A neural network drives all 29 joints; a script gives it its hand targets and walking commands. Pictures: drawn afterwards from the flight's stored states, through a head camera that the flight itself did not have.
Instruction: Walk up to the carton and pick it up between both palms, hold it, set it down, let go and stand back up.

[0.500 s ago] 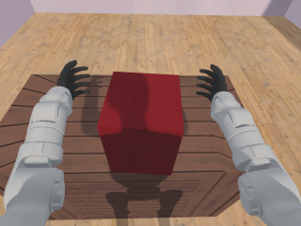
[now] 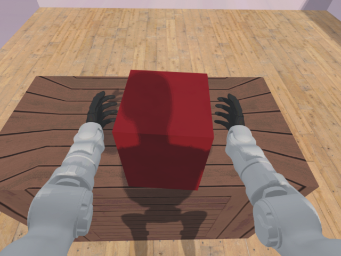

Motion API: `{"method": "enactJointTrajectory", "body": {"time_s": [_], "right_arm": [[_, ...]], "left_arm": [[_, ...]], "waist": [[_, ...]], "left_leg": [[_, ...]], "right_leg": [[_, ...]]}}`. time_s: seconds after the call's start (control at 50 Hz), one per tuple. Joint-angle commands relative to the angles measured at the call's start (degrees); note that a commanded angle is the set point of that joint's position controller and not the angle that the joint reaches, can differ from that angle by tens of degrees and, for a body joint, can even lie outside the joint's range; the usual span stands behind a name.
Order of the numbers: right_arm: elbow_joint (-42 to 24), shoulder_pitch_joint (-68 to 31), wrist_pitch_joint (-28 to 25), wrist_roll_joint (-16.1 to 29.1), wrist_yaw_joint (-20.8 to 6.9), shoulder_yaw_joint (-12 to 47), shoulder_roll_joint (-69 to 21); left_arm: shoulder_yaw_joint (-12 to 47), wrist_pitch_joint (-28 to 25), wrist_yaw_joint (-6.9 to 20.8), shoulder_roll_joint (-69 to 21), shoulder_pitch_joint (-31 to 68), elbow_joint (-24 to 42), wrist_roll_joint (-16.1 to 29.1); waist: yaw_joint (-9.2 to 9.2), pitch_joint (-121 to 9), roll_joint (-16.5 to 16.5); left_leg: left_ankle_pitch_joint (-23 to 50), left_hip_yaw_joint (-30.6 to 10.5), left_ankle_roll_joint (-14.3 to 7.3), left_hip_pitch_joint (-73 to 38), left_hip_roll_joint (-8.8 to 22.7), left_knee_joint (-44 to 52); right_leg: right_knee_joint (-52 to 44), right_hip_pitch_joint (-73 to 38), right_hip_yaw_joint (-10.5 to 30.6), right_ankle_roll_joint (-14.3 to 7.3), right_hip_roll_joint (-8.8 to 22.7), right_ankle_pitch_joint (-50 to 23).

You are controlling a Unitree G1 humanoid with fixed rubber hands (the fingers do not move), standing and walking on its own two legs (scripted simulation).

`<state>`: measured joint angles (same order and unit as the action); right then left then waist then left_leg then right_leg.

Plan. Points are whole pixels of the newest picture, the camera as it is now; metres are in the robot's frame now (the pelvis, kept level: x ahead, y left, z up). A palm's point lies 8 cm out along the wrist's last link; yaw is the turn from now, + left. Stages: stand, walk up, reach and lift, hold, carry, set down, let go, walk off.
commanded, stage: reach and lift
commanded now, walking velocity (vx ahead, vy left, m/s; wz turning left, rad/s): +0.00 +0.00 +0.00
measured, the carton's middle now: (165, 133) +0.44 +0.00 +0.03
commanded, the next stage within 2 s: none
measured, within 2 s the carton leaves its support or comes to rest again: neither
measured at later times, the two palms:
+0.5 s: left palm (100, 128) +0.43 +0.17 +0.07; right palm (230, 128) +0.41 -0.16 +0.07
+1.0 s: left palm (109, 129) +0.43 +0.15 +0.07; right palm (224, 131) +0.40 -0.14 +0.07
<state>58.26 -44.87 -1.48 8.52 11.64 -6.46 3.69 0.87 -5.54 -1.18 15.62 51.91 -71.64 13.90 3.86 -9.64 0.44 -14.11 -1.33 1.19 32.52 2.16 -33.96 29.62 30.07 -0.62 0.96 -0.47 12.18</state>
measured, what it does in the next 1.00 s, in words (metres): stands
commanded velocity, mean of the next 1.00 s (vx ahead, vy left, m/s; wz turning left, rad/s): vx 0.00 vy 0.00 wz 0.00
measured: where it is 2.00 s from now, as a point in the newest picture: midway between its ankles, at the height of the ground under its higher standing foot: outside the picture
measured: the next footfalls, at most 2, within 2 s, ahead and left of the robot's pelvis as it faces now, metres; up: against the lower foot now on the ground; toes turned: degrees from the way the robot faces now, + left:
none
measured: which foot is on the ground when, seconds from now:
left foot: down 0.00-1.00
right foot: down 0.00-1.00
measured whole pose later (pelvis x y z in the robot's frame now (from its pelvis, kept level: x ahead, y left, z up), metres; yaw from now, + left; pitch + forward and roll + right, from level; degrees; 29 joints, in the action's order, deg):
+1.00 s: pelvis +0.00 +0.00 +0.00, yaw +0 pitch +12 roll -2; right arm 58.9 -44.8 -10.0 -12.0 11.1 -26.1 -5.0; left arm -14.3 -14.6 -2.3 6.7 52.2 -73.7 -5.0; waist 2.8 -6.9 1.6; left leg -12.9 -1.3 0.8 31.5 1.7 -31.9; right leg 27.7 29.0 -0.6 1.2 0.0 11.1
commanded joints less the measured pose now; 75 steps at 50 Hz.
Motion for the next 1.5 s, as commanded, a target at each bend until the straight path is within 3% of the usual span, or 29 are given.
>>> {"method": "enactJointTrajectory", "body": {"time_s": [0.0,0.16,0.36,0.44,0.6,0.74,0.84,0.9,0.94,0.98,1.06,1.1,1.2,1.48], "right_arm": [[-5.6,-30.9,-7.3,1.4,-0.4,0.5,10.2],[-5.2,-35.0,-9.2,3.6,-1.5,1.9,11.6],[-4.0,-33.5,-9.1,3.7,-1.2,2.6,7.7],[-5.6,-33.4,-9.5,1.6,-0.5,1.3,5.2],[-7.0,-35.0,-10.6,-7.0,1.4,-5.8,1.2],[-8.4,-34.3,-10.5,-11.1,0.5,-8.5,-3.9],[-8.2,-33.3,-11.2,-16.3,-1.5,-10.7,-9.1],[-9.3,-33.5,-12.5,-22.2,-4.3,-12.1,-18.7],[-9.6,-33.8,-13.9,-28.0,-7.8,-11.3,-31.1],[-10.2,-34.2,-15.0,-33.0,-12.2,-6.6,-46.7],[-5.8,-28.3,-15.2,-34.2,-14.5,-5.9,-45.7],[-5.1,-26.6,-15.3,-34.7,-14.8,-5.7,-44.3],[-5.6,-27.7,-16.6,-34.9,-14.9,-6.7,-42.5],[-7.6,-26.1,-17.6,-35.1,-13.3,-5.4,-43.8]], "left_arm": [[-0.9,-7.0,-0.2,9.5,31.4,6.0,-0.4],[2.1,-9.7,-1.5,8.6,34.9,5.0,2.2],[4.4,-11.6,-0.3,4.1,34.5,4.2,3.7],[2.3,-11.9,-0.2,2.5,34.0,5.9,1.5],[-5.1,-10.0,-1.7,0.1,34.6,8.6,-7.0],[-7.1,-10.6,-1.8,-5.1,34.7,10.2,-10.6],[-9.6,-11.6,-0.7,-9.4,33.9,9.9,-15.2],[-11.7,-12.5,1.7,-17.3,33.7,9.1,-20.5],[-11.6,-13.5,4.7,-28.9,33.8,8.1,-25.1],[-7.4,-14.6,8.1,-44.4,35.2,6.5,-28.0],[-9.8,-14.5,8.1,-45.8,29.8,5.5,-30.8],[-11.1,-13.6,8.3,-44.9,27.2,5.3,-31.8],[-8.9,-11.9,8.3,-46.3,27.8,8.1,-30.2],[-9.3,-9.2,9.4,-45.7,24.4,11.2,-32.4]], "waist": [[-0.50,-35.8,-6.2],[-1.07,-38.0,-6.7],[1.03,-40.5,-6.1],[0.82,-41.4,-5.8],[0.14,-40.1,-5.6],[-0.17,-39.6,-5.3],[-0.59,-38.0,-5.6],[-1.40,-37.6,-5.2],[-1.89,-37.2,-5.4],[-1.91,-37.8,-5.8],[-2.29,-32.3,-6.7],[-2.37,-27.0,-5.6],[-1.06,-22.4,-3.9],[-1.47,-23.0,-2.7]], "left_leg": [[21.8,2.5,4.2,-18.8,-2.0,-0.8],[20.8,2.3,4.3,-18.1,-1.7,-2.4],[20.7,1.9,3.6,-16.2,-2.2,-3.7],[21.9,2.2,3.7,-15.6,-2.3,-4.1],[19.4,3.6,3.5,-13.3,-2.3,-1.4],[18.2,4.4,2.7,-15.0,-2.2,0.6],[17.6,5.3,2.5,-16.2,-2.4,3.0],[18.2,6.1,2.3,-17.6,-2.6,4.5],[20.2,6.6,2.6,-19.7,-2.7,5.7],[22.1,6.6,2.9,-21.5,-2.6,6.7],[30.1,5.7,4.1,-25.5,-1.6,7.5],[31.9,5.5,4.3,-26.8,-1.3,8.1],[30.9,5.2,4.5,-27.3,-1.1,9.6],[25.5,6.3,3.1,-24.0,-2.9,12.8]], "right_leg": [[0.3,-12.8,-2.6,-0.1,-2.0,-19.7],[1.2,-7.4,-2.6,-0.7,-1.9,-15.2],[3.0,-5.8,-2.7,-0.6,-0.8,-16.6],[3.1,-7.3,-2.6,-0.4,-0.8,-18.7],[1.2,-12.8,-2.2,0.1,-1.4,-19.4],[-1.1,-15.0,-2.2,-0.2,-1.3,-17.1],[-2.4,-18.3,-2.8,-0.2,-0.7,-16.8],[-3.2,-21.3,-3.3,-0.3,-0.2,-17.7],[-3.9,-23.9,-3.9,-0.6,0.1,-19.4],[-4.3,-25.9,-4.3,-0.7,0.2,-21.4],[-6.2,-26.3,-4.1,-0.3,-1.5,-24.1],[-7.1,-27.4,-4.2,-0.1,-1.8,-24.4],[-9.4,-26.9,-5.0,-0.2,-2.4,-21.4],[-9.9,-35.7,-4.4,1.2,-0.5,-28.1]]}}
